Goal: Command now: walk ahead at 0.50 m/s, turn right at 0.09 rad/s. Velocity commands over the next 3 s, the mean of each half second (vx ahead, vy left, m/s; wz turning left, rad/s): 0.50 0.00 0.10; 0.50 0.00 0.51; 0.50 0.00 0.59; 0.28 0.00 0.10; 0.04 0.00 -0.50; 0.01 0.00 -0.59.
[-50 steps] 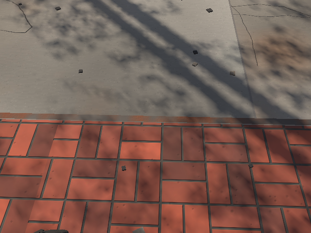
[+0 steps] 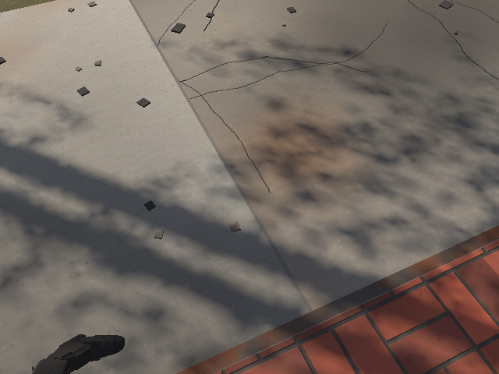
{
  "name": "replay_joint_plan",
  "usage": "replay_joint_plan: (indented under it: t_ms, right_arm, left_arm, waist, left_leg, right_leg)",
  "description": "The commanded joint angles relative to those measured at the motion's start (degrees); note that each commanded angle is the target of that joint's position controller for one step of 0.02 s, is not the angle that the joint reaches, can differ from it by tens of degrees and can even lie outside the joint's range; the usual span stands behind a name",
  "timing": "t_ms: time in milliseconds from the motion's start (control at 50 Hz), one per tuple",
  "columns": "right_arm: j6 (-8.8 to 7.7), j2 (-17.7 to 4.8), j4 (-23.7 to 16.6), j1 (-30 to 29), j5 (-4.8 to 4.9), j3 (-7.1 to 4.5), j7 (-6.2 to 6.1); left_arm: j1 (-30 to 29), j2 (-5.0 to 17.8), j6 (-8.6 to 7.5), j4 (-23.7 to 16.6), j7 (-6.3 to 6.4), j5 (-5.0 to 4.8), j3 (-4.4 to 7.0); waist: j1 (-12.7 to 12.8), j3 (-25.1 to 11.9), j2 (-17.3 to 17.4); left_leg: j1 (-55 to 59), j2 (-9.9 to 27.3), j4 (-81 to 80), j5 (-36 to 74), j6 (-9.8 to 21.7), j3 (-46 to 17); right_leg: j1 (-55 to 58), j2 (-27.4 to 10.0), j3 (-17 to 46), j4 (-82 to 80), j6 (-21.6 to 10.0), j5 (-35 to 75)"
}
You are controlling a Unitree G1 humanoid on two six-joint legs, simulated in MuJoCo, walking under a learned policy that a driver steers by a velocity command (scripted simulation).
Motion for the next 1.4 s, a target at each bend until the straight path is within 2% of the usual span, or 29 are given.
replay_joint_plan:
  t_ms: [20,40,60,80,100,120,160,240,460,520,560,580,600,620,640,660,680,720,780,880,980,1040,1060,1080,1100,1120,1180,1240,1400]
  right_arm:
    - [0.23,-10.75,-2.51,-2.48,0.43,-2.20,-0.59]
    - [0.26,-9.16,-2.65,-2.14,-0.03,-1.51,-0.73]
    - [-0.07,-5.44,-4.54,-2.05,-2.02,0.09,-0.85]
    - [-1.23,-0.86,-5.26,3.94,-1.28,1.45,-0.54]
    - [-1.96,-7.44,-4.81,-0.38,-0.11,-0.07,-0.20]
    - [-2.41,-8.94,-6.33,-5.10,0.69,-0.62,0.08]
    - [-2.18,-7.44,-6.36,-7.69,-0.71,-0.63,-0.23]
    - [-0.16,-3.99,-5.76,-6.41,-0.92,-0.09,-0.22]
    - [-0.27,-2.21,-11.91,-23.31,-0.36,0.93,2.11]
    - [-0.26,-3.24,-13.61,-23.29,-0.58,0.44,3.16]
    - [0.11,-6.21,-12.57,-15.26,-0.70,-1.34,3.12]
    - [0.31,-9.39,-10.44,-6.27,-0.48,-3.18,2.46]
    - [0.85,-16.11,-9.64,1.60,-0.71,-5.25,1.36]
    - [0.73,-15.54,-10.56,0.25,0.42,-4.69,1.28]
    - [0.58,-11.70,-10.71,0.52,-0.09,-3.42,1.21]
    - [0.35,-9.70,-10.93,-1.62,-0.48,-2.97,0.98]
    - [0.21,-8.68,-11.41,-5.03,-0.66,-2.64,0.92]
    - [0.16,-6.36,-13.22,-9.55,-1.52,-1.85,0.52]
    - [-0.03,-7.61,-13.50,-9.63,-1.19,-2.36,-0.22]
    - [0.66,-9.22,-12.06,-5.69,-0.41,-3.01,-1.58]
    - [1.61,-8.74,-10.68,-1.90,0.03,-3.07,-2.00]
    - [1.93,-7.11,-11.36,-3.34,-0.38,-2.68,-1.93]
    - [1.69,-3.94,-12.25,-3.51,-0.92,-1.48,-1.63]
    - [1.15,-0.25,-13.72,3.55,0.15,-0.29,-1.64]
    - [0.89,-4.09,-13.68,4.33,0.65,-0.56,-1.71]
    - [1.13,-8.50,-13.51,-0.46,0.64,-1.80,-1.72]
    - [1.79,-7.26,-15.34,-7.02,-0.45,-2.32,-1.32]
    - [2.76,-3.81,-16.07,-6.99,0.10,-1.74,-0.78]
    - [2.05,-1.51,-19.05,-17.67,-0.26,-0.60,1.19]
  left_arm:
    - [3.81,7.39,-0.97,-2.75,0.03,0.28,2.92]
    - [12.03,10.06,-0.81,-0.35,0.52,0.55,4.33]
    - [22.46,14.87,-0.32,1.18,1.32,1.13,5.54]
    - [22.96,17.54,-0.11,1.90,0.93,1.05,5.75]
    - [21.64,11.93,-0.22,1.47,0.69,0.43,4.35]
    - [18.03,10.24,-0.46,1.26,0.65,0.31,3.60]
    - [12.30,7.88,-0.74,0.91,0.30,1.04,2.87]
    - [10.58,7.70,-2.08,2.35,0.46,1.05,3.04]
    - [17.30,10.44,-1.43,9.22,1.99,0.75,4.00]
    - [16.74,11.60,-0.01,9.76,2.62,0.44,4.42]
    - [15.59,12.97,1.15,9.22,3.49,0.52,4.75]
    - [15.49,12.46,1.50,8.65,4.05,0.60,4.42]
    - [19.19,8.65,0.53,6.20,3.94,1.75,2.94]
    - [20.28,4.36,-1.48,5.65,2.87,2.36,1.18]
    - [14.88,9.36,-3.46,4.53,1.70,0.18,2.44]
    - [10.49,9.71,-4.49,2.90,1.32,-1.20,2.33]
    - [8.95,9.06,-4.88,2.54,1.61,-0.29,2.25]
    - [9.90,9.47,-3.84,2.79,2.09,1.49,2.98]
    - [10.51,7.42,-2.22,2.38,2.32,1.97,2.68]
    - [-0.43,4.60,-2.51,-0.37,1.91,1.65,1.51]
    - [-4.10,7.44,-3.53,-1.76,0.78,0.50,2.49]
    - [4.18,9.75,-4.28,0.22,1.05,0.68,3.98]
    - [11.53,12.21,-4.53,0.95,1.52,1.73,4.80]
    - [18.41,17.27,-3.82,2.46,1.78,2.65,6.17]
    - [19.47,14.17,-3.29,3.24,1.31,1.05,5.66]
    - [16.66,9.96,-2.99,2.38,1.48,0.81,4.50]
    - [10.58,6.18,-2.30,2.78,1.84,1.77,3.04]
    - [9.99,6.52,-2.87,4.07,1.77,1.26,3.32]
    - [11.81,10.69,-2.12,7.45,2.16,0.82,4.53]
  waist:
    - [7.65,-2.45,6.21]
    - [11.39,-7.88,5.10]
    - [14.89,-16.76,-3.52]
    - [10.98,-22.07,-17.22]
    - [12.94,-17.14,-9.31]
    - [12.20,-9.84,-7.01]
    - [8.97,-3.73,-2.30]
    - [5.48,-2.25,-2.92]
    - [11.30,3.61,-0.14]
    - [9.87,2.28,-1.58]
    - [5.05,-3.84,-3.42]
    - [0.56,-8.73,-1.84]
    - [-0.07,-16.38,8.08]
    - [2.52,-23.00,14.77]
    - [-0.37,-20.80,10.12]
    - [0.12,-13.39,6.97]
    - [2.65,-7.58,2.16]
    - [6.42,-4.23,3.67]
    - [7.77,-2.87,4.28]
    - [3.71,-1.16,5.52]
    - [3.06,-1.38,6.99]
    - [8.02,-4.23,8.40]
    - [11.48,-11.05,4.84]
    - [10.27,-19.86,-10.44]
    - [10.46,-19.30,-15.20]
    - [11.80,-11.30,-8.34]
    - [9.17,-1.31,-4.24]
    - [7.92,0.05,-5.06]
    - [10.74,1.99,-1.66]
  left_leg:
    - [-3.02,13.65,5.93,35.86,7.89,-5.70]
    - [-7.11,10.81,16.40,38.02,6.16,-3.17]
    - [-19.14,7.16,35.77,20.01,3.58,-0.24]
    - [-38.18,-1.45,51.64,-14.34,1.25,-3.02]
    - [-44.54,1.92,57.05,-14.40,1.77,-7.80]
    - [-46.91,4.33,56.61,-8.76,2.46,-6.58]
    - [-42.88,7.76,51.20,-0.76,1.59,-5.49]
    - [-38.25,9.10,45.52,5.23,-0.47,-5.32]
    - [-40.65,5.36,19.43,23.09,1.97,-3.67]
    - [-38.65,2.89,18.13,14.57,4.42,-0.22]
    - [-26.72,-1.52,18.10,10.15,6.81,3.53]
    - [-12.78,-2.71,15.76,12.84,9.01,2.13]
    - [10.46,10.36,16.40,12.24,16.75,-19.62]
    - [22.25,19.96,6.40,4.37,24.82,-47.50]
    - [21.19,18.93,3.42,0.20,22.09,-44.61]
    - [13.88,16.79,2.95,2.29,19.76,-36.45]
    - [4.56,14.39,1.99,7.80,18.19,-30.56]
    - [-6.56,11.32,-0.44,16.66,17.35,-25.14]
    - [-13.84,9.64,-2.51,22.90,18.05,-20.74]
    - [-18.36,4.86,-1.37,17.77,13.46,-15.80]
    - [-11.30,7.88,4.73,11.91,11.72,-23.64]
    - [-10.86,6.21,13.19,15.45,9.10,-25.19]
    - [-15.74,3.08,25.94,12.41,7.12,-21.56]
    - [-34.73,-5.31,45.45,-6.03,2.70,-12.77]
    - [-44.71,-2.31,55.66,-15.78,1.71,-12.05]
    - [-47.47,0.40,59.35,-10.80,1.28,-12.46]
    - [-43.29,5.40,54.81,-1.54,0.70,-9.64]
    - [-41.10,6.93,50.61,0.87,0.20,-7.72]
    - [-39.41,6.43,28.46,19.19,0.41,-3.20]
  right_leg:
    - [13.25,2.74,-2.84,-4.22,-2.88,-1.21]
    - [25.72,2.22,-2.25,-3.99,-4.64,-0.82]
    - [42.26,-10.39,12.21,-2.34,-8.79,1.27]
    - [54.01,-19.83,37.41,-10.36,-16.99,-12.21]
    - [50.37,-18.02,37.21,-13.40,-15.24,-19.57]
    - [43.64,-16.00,29.26,-14.46,-13.36,-16.83]
    - [31.54,-11.62,19.75,-17.34,-12.26,-5.22]
    - [23.68,-9.82,11.31,-22.47,-13.03,4.19]
    - [33.20,-11.16,-4.43,-23.49,-8.25,8.10]
    - [38.67,-12.31,-6.58,-16.65,-6.42,24.87]
    - [38.61,-11.13,-9.11,-3.26,-4.38,44.12]
    - [32.17,-8.87,-10.74,9.21,-2.36,42.23]
    - [10.48,-3.72,-11.42,30.83,1.09,20.26]
    - [-6.61,7.51,-2.15,46.27,3.46,-28.10]
    - [-12.93,3.72,5.84,48.91,1.82,-27.18]
    - [-14.51,1.25,4.77,46.18,0.68,-22.92]
    - [-12.87,-0.92,4.14,40.07,0.59,-19.33]
    - [-5.74,-3.06,4.12,33.52,1.63,-15.83]
    - [-3.21,-2.71,2.51,26.40,4.35,-12.56]
    - [2.17,1.24,1.38,5.17,5.85,6.78]
    - [4.95,2.85,4.07,-3.03,4.21,4.84]
    - [16.82,2.49,2.85,-6.79,0.49,0.31]
    - [30.06,-4.58,8.79,-5.43,-2.94,-1.76]
    - [51.09,-17.87,31.55,-7.96,-11.97,-12.46]
    - [52.15,-21.97,44.99,-12.77,-13.89,-26.10]
    - [45.48,-19.46,37.68,-14.22,-11.33,-28.91]
    - [29.08,-12.82,18.53,-17.31,-8.09,-10.95]
    - [24.75,-11.51,10.26,-21.08,-8.83,-4.32]
    - [28.09,-10.75,-5.16,-22.57,-7.63,6.92]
